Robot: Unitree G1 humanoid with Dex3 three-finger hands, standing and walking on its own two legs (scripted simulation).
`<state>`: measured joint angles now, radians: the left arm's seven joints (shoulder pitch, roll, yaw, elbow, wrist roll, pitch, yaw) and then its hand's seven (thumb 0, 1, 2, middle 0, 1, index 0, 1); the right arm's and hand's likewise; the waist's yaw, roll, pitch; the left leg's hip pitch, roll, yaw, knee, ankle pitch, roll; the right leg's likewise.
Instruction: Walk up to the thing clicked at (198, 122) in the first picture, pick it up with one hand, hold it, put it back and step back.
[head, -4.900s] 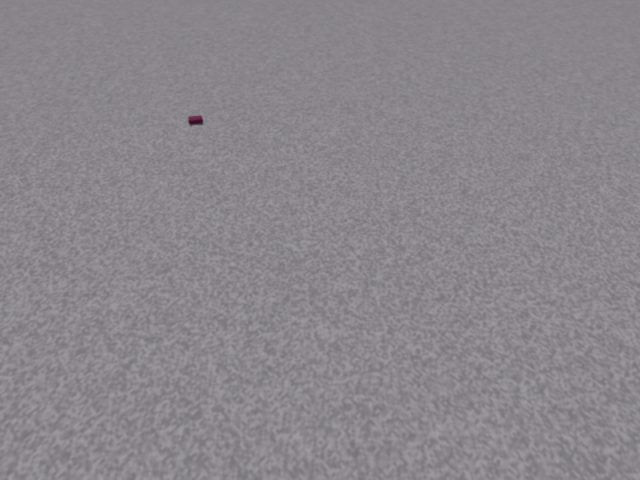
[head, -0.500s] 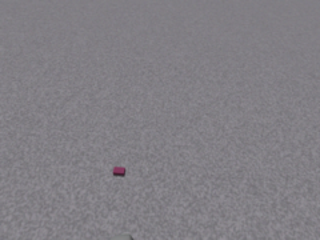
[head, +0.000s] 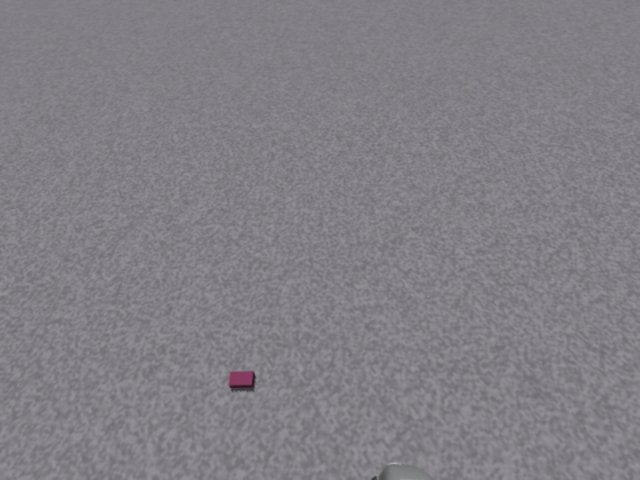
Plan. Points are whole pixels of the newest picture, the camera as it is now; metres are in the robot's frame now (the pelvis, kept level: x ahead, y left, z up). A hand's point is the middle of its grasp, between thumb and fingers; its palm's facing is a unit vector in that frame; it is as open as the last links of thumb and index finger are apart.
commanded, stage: walk up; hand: left
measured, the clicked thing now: (241, 379) +0.49 +0.27 -0.74
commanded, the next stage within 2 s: stand in 1.90 s
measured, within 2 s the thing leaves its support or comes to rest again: neither
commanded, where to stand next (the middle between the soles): +0.13 +0.01 m, yaw +0 degrees
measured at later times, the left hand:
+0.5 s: hand out of the picture +0.10 +0.28 -0.16, palm faces +0.01 -0.95 -0.30, open 7.3 cm
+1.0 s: hand out of the picture +0.12 +0.27 -0.13, palm faces +0.04 -0.94 -0.35, open 7.3 cm
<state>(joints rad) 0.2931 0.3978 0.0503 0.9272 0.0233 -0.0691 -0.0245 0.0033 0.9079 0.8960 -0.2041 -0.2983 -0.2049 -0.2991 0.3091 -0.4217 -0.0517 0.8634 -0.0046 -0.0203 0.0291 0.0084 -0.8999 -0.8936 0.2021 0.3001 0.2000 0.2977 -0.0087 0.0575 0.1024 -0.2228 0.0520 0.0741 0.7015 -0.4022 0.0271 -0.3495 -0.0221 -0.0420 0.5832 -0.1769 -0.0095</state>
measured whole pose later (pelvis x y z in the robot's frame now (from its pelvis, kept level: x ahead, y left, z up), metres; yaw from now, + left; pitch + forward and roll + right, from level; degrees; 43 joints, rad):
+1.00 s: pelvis +0.06 +0.01 +0.02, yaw +2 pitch -2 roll +0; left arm 0.10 0.35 0.01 1.16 0.00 -0.02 -0.01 0.00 0.91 0.90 -0.20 -0.30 -0.21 -0.30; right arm 0.04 -0.35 0.00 1.13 0.00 -0.01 0.01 0.01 -0.90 -0.89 0.20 0.30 0.20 0.30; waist 0.02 0.02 0.05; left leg -0.17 0.03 0.00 0.38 -0.17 -0.02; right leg -0.15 -0.03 -0.05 0.36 -0.17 0.01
